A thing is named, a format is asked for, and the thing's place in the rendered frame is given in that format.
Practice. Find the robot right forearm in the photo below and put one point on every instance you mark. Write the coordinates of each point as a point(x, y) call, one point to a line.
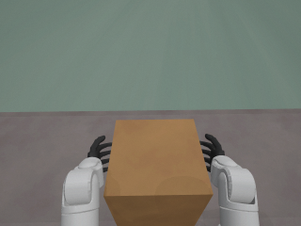
point(237, 193)

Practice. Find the robot right hand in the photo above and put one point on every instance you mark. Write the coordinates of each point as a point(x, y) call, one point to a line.
point(215, 150)

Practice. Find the robot left hand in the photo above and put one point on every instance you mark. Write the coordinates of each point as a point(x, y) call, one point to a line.
point(95, 150)

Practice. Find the carton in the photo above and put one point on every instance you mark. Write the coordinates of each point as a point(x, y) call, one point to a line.
point(156, 174)

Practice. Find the robot left forearm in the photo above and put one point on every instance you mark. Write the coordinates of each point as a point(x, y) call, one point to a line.
point(81, 194)

